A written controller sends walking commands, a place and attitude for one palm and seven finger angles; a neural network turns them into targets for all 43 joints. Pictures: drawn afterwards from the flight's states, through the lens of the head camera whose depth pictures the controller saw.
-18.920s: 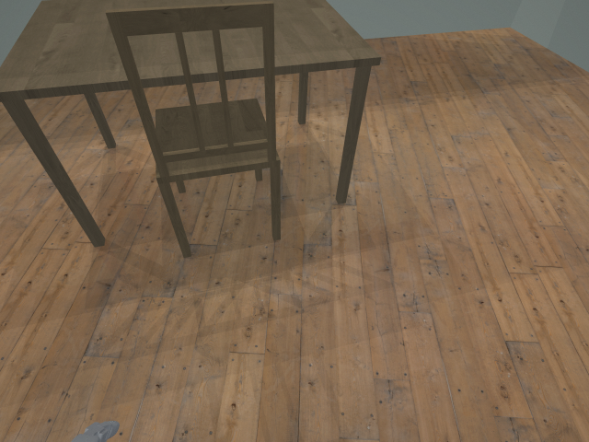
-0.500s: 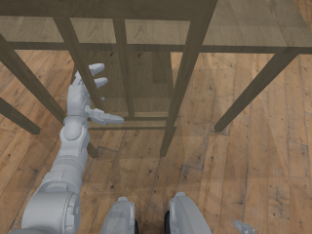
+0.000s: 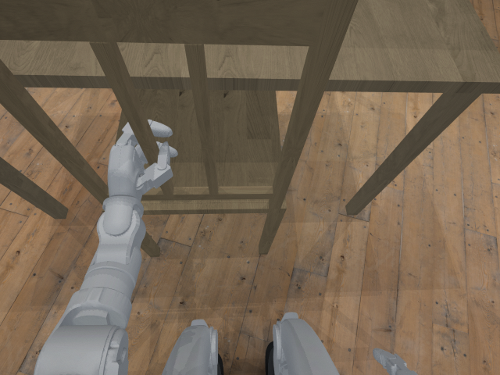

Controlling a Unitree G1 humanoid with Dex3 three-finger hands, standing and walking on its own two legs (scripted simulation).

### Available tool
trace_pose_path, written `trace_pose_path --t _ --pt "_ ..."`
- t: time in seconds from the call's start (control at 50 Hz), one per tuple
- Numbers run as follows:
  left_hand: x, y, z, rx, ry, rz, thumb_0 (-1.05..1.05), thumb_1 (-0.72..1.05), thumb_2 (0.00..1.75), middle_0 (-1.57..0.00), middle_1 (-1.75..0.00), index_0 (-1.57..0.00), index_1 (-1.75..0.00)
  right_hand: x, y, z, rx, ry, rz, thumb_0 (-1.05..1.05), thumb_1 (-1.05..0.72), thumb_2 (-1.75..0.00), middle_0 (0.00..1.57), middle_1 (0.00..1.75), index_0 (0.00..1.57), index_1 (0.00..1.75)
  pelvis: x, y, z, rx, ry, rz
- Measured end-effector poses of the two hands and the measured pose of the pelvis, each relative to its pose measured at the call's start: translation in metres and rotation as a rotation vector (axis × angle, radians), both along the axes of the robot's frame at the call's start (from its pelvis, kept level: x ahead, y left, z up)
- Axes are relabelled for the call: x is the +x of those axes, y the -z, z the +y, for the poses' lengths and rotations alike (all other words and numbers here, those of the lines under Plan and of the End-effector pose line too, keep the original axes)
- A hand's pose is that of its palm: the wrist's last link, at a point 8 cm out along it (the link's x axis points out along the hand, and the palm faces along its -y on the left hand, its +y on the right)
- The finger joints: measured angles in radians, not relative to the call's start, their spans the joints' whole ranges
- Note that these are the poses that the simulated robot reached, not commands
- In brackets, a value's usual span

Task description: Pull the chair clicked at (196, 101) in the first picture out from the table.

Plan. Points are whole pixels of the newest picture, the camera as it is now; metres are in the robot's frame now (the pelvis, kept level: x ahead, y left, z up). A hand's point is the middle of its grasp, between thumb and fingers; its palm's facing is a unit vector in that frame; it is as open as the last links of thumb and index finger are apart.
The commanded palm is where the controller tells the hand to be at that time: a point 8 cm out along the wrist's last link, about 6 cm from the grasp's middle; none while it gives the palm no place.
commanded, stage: hook a spindle and tug to test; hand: left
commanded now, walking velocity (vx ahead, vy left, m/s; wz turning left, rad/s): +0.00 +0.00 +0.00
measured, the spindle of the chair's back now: (146, 140) +0.46 +0.15 +0.05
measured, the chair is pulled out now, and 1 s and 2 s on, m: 0.00 0.05 0.17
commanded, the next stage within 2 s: step backward, pulling the chair out in 0.56 s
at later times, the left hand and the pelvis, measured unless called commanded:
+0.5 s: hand (168, 185) +0.40 +0.12 +0.02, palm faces -0.01 -1.00 -0.02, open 5.1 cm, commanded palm +0.37 +0.17 +0.02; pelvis +0.02 -0.01 +0.01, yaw +0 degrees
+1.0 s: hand (168, 190) +0.38 +0.11 +0.04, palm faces -0.03 -0.99 -0.13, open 5.0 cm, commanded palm +0.36 +0.17 +0.04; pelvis +0.02 +0.00 +0.10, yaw +0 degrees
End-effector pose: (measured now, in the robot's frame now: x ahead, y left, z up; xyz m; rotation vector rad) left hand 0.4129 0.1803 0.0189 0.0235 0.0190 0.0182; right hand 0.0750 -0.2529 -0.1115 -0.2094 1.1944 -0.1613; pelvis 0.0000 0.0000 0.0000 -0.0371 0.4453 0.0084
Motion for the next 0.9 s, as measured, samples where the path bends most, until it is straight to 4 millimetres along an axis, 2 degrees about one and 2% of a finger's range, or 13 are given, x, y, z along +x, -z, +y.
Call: trace_pose_path --t 0.48,0.68,0.72,0.82,0.9 --pt "-0.032 -0.002 -0.006 -0.006 0.024 0.009 0.01 0.77 0.8 -0.44 -1.44 -0.43 -1.45 0.048 -0.012 0.001 0.019 -0.033 -0.098 0.01 -0.91 -0.9 0.2 0.3 0.2 0.3 0.016 -0.008 -0.005 0.009 0.002 -0.016" --pt "-0.037 -0.001 -0.006 0.002 0.028 -0.011 0.0 0.76 0.82 -0.46 -1.44 -0.43 -1.45 0.055 -0.008 -0.002 0.007 -0.062 -0.112 0.01 -0.91 -0.9 0.2 0.3 0.2 0.3 0.012 -0.003 -0.007 0.007 -0.01 -0.018" --pt "-0.037 -0.006 -0.006 0.042 0.02 0.038 0.01 0.75 0.83 -0.46 -1.41 -0.43 -1.45 0.052 -0.013 0.0 0.007 -0.021 -0.089 0.01 -0.91 -0.9 0.2 0.3 0.2 0.3 0.009 -0.011 -0.008 0.014 -0.011 -0.07" --pt "-0.039 -0.024 -0.008 0.104 -0.011 0.279 0.03 0.76 0.84 -0.4 -1.27 -0.43 -1.45 0.041 -0.054 0.011 0.012 0.079 -0.071 0.01 -0.91 -0.9 0.2 0.3 0.2 0.3 0.017 -0.056 -0.003 0.027 -0.009 -0.155" --pt "-0.044 -0.031 -0.011 0.097 -0.018 0.39 0.04 0.77 0.83 -0.36 -1.19 -0.46 -1.45 0.032 -0.081 0.01 -0.017 0.101 -0.046 0.01 -0.91 -0.9 0.2 0.3 0.2 0.3 0.024 -0.081 0.0 0.026 0.003 -0.197"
